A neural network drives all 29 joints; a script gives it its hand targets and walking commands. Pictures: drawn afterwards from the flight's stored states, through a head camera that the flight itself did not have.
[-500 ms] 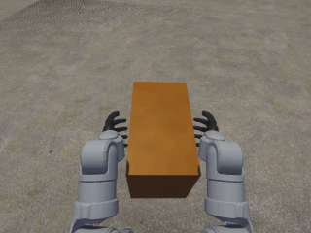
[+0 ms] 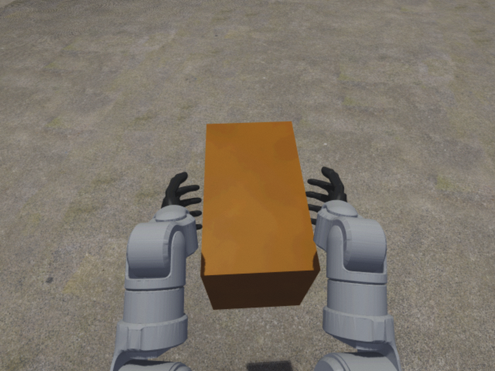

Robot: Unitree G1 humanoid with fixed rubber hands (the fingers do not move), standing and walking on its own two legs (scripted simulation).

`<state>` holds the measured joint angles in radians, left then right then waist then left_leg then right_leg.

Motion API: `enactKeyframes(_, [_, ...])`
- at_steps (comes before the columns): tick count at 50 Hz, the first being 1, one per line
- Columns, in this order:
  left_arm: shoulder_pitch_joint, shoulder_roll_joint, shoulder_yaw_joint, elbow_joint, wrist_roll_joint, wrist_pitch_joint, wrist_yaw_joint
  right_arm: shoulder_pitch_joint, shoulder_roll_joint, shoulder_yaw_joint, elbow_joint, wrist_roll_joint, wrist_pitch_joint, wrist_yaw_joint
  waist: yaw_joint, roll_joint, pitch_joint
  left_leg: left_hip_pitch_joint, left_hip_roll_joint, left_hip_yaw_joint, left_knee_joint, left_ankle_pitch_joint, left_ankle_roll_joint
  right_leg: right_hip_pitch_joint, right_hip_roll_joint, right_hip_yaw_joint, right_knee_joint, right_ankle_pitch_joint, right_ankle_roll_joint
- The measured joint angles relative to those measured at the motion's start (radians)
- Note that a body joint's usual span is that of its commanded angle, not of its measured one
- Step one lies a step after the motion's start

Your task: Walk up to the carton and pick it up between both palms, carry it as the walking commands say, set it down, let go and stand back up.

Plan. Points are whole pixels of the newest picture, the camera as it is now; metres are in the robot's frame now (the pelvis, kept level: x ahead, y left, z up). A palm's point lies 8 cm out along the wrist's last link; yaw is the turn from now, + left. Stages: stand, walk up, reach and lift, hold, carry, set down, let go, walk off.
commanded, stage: carry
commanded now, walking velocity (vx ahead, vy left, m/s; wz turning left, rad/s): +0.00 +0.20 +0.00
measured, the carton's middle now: (252, 214) +0.38 +0.00 +0.02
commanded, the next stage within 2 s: none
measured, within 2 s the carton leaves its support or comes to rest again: neither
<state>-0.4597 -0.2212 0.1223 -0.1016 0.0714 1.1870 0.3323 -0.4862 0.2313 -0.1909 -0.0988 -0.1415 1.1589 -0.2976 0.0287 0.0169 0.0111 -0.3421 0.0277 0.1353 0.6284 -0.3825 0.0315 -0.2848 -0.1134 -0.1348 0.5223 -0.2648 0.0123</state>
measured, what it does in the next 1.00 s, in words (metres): steps to the left: left foot, then right foot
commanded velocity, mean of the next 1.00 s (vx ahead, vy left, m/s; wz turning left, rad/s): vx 0.00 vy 0.20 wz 0.00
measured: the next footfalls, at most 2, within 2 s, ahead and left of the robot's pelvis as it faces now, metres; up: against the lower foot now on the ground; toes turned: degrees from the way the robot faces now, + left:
left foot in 0.18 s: +0.08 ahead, +0.14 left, +0.00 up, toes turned +8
right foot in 0.46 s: +0.10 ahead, -0.06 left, +0.00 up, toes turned -8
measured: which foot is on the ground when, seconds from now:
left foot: up 0.00-0.16, down 0.18-0.48, up 0.50-0.74, down 0.76-1.00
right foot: down 0.00-0.22, up 0.24-0.44, down 0.46-0.76, up 0.78-1.00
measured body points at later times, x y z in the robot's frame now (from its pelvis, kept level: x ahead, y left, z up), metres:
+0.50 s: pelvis +0.05 +0.06 -0.01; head +0.08 +0.05 +0.44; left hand +0.38 +0.19 +0.08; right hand +0.40 -0.05 +0.08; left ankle +0.04 +0.14 -0.74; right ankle +0.06 -0.05 -0.74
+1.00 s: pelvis +0.03 +0.15 +0.00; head +0.05 +0.17 +0.45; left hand +0.35 +0.28 +0.09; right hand +0.37 +0.04 +0.09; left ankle +0.07 +0.24 -0.74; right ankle +0.03 +0.02 -0.69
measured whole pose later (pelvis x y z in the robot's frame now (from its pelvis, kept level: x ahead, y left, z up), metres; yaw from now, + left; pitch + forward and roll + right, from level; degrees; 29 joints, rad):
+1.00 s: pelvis +0.03 +0.15 +0.00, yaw +0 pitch +3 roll -2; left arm -0.46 -0.22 0.12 -0.12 0.08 1.20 0.33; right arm -0.47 0.23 -0.18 -0.10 -0.14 1.16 -0.29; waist 0.03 0.00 -0.01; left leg -0.38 0.04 0.11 0.53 -0.21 0.05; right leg -0.47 -0.07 -0.12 0.89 -0.50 0.08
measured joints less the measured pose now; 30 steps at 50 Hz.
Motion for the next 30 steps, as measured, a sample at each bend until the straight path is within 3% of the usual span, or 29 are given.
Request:
enactKeyframes(6, [0.000,0.000,0.000,0.000,0.001,0.000,-0.002,0.000,0.000,-0.001,0.000,0.000,0.000,-0.002,-0.001,0.000,-0.001,-0.014,-0.005,-0.003,-0.010,0.016,0.000,0.023,-0.039,0.000,0.000,-0.029,0.027])
enactKeyframes(9, [0.000,0.000,0.000,0.000,0.000,0.000,-0.002,0.000,0.000,-0.001,0.000,0.000,0.000,-0.002,-0.001,-0.001,-0.005,0.011,-0.001,-0.003,-0.097,0.193,0.000,0.033,-0.039,-0.001,0.008,-0.046,0.053])
enactKeyframes(11, [0.000,0.000,0.000,-0.001,0.001,0.000,0.000,0.000,0.000,0.002,0.000,0.000,0.000,-0.002,-0.001,-0.013,-0.005,0.012,-0.004,-0.003,-0.095,0.146,0.001,0.015,-0.044,-0.001,0.041,-0.044,0.057])
enactKeyframes(16, [0.000,0.000,0.000,-0.012,0.002,0.002,0.013,-0.002,0.002,0.010,0.000,0.000,0.000,-0.002,-0.001,-0.010,-0.004,-0.008,0.016,-0.004,-0.095,0.114,0.017,-0.090,0.020,-0.002,0.166,-0.184,0.057])
enactKeyframes(20, [0.000,0.000,0.000,-0.013,-0.002,0.002,0.014,-0.002,0.002,0.009,0.000,0.000,0.000,-0.003,-0.001,-0.010,-0.005,0.008,0.003,0.001,-0.095,0.101,0.020,-0.126,0.055,-0.001,0.166,-0.174,0.057])
enactKeyframes(22, [0.000,0.000,0.000,-0.014,-0.002,0.002,0.014,-0.002,0.002,0.009,0.000,0.000,0.000,-0.003,0.000,-0.011,-0.006,0.023,-0.016,0.004,-0.084,0.088,0.022,-0.108,0.055,0.000,0.133,-0.100,0.057])
enactKeyframes(23, [0.000,0.000,0.000,-0.014,-0.002,0.002,0.014,-0.002,0.002,0.009,0.000,0.000,0.000,-0.003,0.001,-0.011,-0.006,0.028,-0.027,0.006,-0.066,0.076,0.022,-0.085,0.048,0.002,0.103,-0.014,0.056])
enactKeyframes(24, [0.000,0.000,0.000,-0.014,-0.001,0.001,0.014,-0.002,0.001,0.010,0.000,0.000,0.000,-0.002,0.000,-0.007,-0.006,0.029,-0.035,0.007,-0.039,0.059,0.022,-0.065,0.041,0.001,0.091,0.004,0.030])
enactKeyframes(26, [0.000,0.000,-0.001,-0.014,-0.001,0.005,0.009,0.007,-0.003,0.010,0.000,0.000,-0.002,0.003,0.001,0.006,-0.005,0.011,-0.037,-0.001,0.042,-0.023,0.022,-0.049,0.037,0.001,0.093,-0.036,-0.008])
enactKeyframes(30, [0.000,0.000,-0.001,-0.014,0.000,0.008,-0.001,0.015,-0.006,0.009,0.000,0.000,0.000,0.009,0.000,-0.024,-0.005,-0.045,-0.042,-0.044,0.128,-0.095,0.022,-0.048,-0.013,0.011,0.093,-0.047,-0.012])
